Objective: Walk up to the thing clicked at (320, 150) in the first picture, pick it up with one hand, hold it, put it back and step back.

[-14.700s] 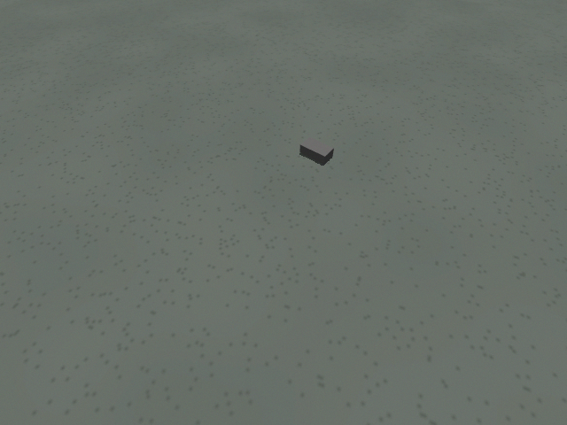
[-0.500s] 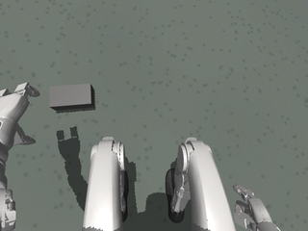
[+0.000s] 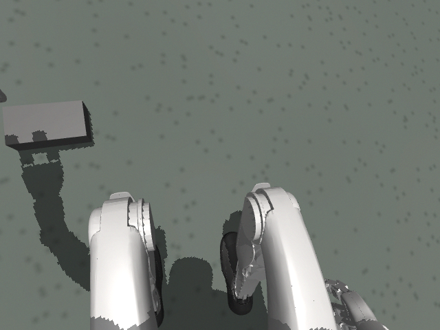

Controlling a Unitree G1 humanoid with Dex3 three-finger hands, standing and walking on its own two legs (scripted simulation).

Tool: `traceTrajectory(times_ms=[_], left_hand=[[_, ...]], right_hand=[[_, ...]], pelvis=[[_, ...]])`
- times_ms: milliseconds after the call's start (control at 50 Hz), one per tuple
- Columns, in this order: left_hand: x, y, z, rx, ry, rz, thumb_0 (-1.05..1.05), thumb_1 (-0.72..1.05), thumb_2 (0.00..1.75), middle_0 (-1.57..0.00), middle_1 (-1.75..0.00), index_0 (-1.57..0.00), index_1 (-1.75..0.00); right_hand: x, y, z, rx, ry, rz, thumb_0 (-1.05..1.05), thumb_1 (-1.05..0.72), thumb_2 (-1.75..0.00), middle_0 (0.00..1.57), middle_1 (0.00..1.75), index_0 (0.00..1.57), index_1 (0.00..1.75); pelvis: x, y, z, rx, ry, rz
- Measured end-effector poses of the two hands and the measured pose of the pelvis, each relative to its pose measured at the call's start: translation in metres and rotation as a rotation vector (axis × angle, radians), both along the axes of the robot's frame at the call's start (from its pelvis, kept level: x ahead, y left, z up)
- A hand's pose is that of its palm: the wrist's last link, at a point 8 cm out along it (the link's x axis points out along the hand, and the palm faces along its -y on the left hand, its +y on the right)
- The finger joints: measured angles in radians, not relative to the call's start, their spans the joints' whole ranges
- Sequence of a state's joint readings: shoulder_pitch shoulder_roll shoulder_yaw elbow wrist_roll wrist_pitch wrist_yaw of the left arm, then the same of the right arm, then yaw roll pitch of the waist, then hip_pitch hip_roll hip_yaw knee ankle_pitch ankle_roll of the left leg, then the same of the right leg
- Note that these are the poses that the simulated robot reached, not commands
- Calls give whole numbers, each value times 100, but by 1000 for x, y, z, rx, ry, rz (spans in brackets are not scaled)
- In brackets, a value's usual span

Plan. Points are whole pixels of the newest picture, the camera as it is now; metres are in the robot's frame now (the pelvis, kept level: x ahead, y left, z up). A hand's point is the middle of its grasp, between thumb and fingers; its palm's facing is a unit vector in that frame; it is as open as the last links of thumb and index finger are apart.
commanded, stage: rise first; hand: left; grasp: from above
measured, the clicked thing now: (50, 125) +0.50 +0.37 -0.32
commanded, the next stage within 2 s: none
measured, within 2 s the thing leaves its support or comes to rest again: neither
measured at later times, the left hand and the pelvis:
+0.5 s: hand out of the picture +0.43 +0.41 -0.18, palm faces -0.44 -0.13 -0.89, open 14.1 cm; pelvis +0.00 +0.00 -0.02, yaw -3 degrees
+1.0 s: hand (0, 128) +0.44 +0.41 -0.20, palm faces -0.44 -0.12 -0.89, open 14.2 cm; pelvis +0.01 +0.00 -0.03, yaw -4 degrees
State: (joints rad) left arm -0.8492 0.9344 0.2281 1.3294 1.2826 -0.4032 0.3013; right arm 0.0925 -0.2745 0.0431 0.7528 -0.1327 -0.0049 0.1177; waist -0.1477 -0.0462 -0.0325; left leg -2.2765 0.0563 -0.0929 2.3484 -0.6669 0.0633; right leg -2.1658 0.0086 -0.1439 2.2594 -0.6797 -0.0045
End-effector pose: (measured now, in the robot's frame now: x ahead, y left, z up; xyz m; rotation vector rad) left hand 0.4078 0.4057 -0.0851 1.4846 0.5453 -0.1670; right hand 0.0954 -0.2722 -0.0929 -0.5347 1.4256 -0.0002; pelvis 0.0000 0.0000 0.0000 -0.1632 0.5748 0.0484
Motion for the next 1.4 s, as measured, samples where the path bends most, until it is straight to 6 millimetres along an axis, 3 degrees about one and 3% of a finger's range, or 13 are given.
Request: traceTrajectory(times_ms=[180,400,700,1140,1400], left_hand=[[17,2,-18,11,3,24,0,-51,98,-10,-101,-11,-100],[28,2,-34,-7,16,23,0,-53,99,-9,-103,-10,-103],[33,4,-43,-18,-1,11,0,-54,99,-8,-103,-9,-103],[44,0,-59,-30,3,19,0,-57,103,-11,-100,-8,-102],[36,3,-59,-27,-1,24,0,-58,105,-12,-96,-8,-100]], right_hand=[[5,0,-9,-7,15,25,0,-90,-90,20,30,21,30],[-10,-2,-10,-24,79,36,0,-91,-90,20,30,21,30],[-25,-2,-14,-41,97,40,0,-90,-90,20,30,21,30],[-20,-2,-16,-32,110,47,-1,-90,-90,20,30,21,30],[-19,1,-12,-31,80,47,0,-90,-90,20,30,21,30]], pelvis=[[4,-1,-11,-9,1,-11],[6,0,-20,-24,-14,-24],[3,1,-32,-35,-45,-35],[7,0,-34,-45,-43,-44],[5,2,-34,-49,-52,-40]])
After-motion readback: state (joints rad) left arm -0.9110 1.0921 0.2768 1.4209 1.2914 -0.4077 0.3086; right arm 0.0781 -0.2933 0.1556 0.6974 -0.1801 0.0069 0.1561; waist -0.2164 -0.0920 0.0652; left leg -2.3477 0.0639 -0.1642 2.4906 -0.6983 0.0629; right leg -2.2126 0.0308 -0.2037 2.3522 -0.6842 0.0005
